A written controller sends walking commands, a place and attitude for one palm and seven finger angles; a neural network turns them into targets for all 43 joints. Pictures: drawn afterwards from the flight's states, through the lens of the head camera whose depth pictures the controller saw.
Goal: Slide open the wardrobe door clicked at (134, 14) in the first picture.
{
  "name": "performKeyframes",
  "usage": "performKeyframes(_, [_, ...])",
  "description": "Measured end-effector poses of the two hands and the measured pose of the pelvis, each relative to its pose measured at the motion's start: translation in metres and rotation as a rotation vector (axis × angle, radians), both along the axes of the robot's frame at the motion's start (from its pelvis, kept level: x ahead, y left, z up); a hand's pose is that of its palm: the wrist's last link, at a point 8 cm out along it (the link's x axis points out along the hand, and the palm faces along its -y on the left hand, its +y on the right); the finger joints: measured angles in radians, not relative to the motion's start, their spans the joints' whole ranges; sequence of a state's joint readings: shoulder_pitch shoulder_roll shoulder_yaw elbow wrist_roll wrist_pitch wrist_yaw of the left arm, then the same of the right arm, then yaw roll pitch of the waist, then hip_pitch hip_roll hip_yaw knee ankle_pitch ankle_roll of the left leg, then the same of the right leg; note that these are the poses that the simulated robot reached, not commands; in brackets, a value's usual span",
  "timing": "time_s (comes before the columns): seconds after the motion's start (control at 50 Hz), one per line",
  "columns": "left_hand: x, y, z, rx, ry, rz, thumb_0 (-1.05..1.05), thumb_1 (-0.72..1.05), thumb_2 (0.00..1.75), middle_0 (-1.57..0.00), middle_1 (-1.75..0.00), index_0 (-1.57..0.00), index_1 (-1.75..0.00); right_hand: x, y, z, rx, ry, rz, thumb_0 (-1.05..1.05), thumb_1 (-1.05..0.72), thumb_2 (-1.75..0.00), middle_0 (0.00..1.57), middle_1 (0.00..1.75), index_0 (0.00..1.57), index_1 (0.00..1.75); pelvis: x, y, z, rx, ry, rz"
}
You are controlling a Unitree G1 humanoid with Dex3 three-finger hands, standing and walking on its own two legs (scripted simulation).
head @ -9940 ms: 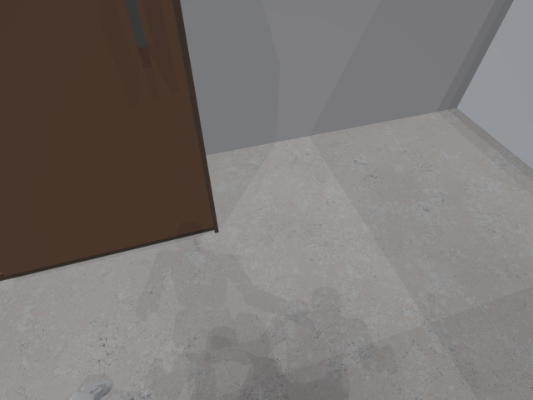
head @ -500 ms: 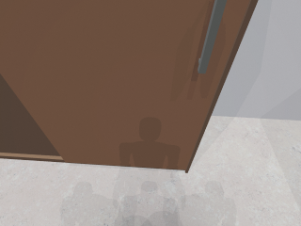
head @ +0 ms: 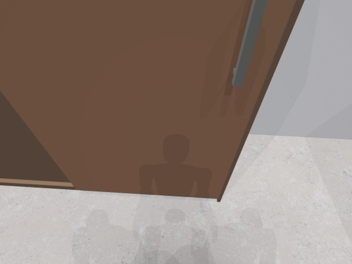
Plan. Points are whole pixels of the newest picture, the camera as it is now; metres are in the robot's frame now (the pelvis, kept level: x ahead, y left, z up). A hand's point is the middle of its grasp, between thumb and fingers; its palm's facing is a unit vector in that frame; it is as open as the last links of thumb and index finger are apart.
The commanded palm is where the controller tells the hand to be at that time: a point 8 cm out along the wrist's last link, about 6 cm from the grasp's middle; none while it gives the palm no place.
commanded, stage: look again from close up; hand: right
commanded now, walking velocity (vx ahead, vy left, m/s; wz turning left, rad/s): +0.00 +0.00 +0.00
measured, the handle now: (247, 36) +0.56 -0.14 +0.25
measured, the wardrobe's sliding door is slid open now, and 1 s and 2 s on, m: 0.00 0.00 0.00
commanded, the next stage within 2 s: shuffle to correct the standing spot in 0.04 s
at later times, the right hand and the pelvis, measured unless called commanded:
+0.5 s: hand out of the picture +0.01 -0.16 -0.19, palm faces +0.09 +0.99 -0.15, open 7.4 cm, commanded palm none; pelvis +0.05 +0.00 -0.01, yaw +0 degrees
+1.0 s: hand out of the picture +0.12 -0.20 -0.19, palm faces +0.06 +0.97 -0.23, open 7.3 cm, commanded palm none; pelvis +0.10 -0.01 -0.01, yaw +0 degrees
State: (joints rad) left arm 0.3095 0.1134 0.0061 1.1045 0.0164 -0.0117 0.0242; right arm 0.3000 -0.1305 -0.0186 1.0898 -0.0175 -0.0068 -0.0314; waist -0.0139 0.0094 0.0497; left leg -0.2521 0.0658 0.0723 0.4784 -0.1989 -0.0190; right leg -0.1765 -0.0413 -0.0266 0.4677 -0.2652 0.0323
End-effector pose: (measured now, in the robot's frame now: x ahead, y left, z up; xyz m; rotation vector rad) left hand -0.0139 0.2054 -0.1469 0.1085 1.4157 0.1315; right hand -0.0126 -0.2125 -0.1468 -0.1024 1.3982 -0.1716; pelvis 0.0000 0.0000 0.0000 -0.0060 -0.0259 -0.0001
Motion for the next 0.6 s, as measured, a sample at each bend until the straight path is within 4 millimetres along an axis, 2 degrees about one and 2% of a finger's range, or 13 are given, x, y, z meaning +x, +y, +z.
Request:
performKeyframes(0.28, [0.008, 0.003, -0.001, 0.007, 0.009, -0.004, 0.01, 0.91, 0.9, -0.2, -0.3, -0.19, -0.3, 0.006, 0.001, -0.003, 0.007, 0.009, -0.004, 0.0, -0.91, -0.9, 0.2, 0.29, 0.2, 0.29, 0.011, 0.001, -0.002, 0.0, 0.004, 0.003])
performKeyframes(0.46, [0.014, 0.003, -0.004, 0.009, 0.06, 0.019, 0.0, 0.91, 0.9, -0.2, -0.3, -0.19, -0.3, 0.013, 0.004, -0.01, 0.025, 0.057, -0.032, 0.0, -0.91, -0.9, 0.2, 0.29, 0.2, 0.29, 0.043, 0.002, -0.009, 0.007, 0.024, 0.003])
performKeyframes(0.6, [0.046, -0.002, -0.009, 0.028, 0.062, 0.018, 0.01, 0.91, 0.9, -0.2, -0.3, -0.19, -0.3, 0.029, 0.002, -0.02, 0.042, 0.095, -0.055, 0.0, -0.91, -0.9, 0.2, 0.29, 0.2, 0.29, 0.075, -0.005, -0.018, 0.017, 0.031, -0.004])
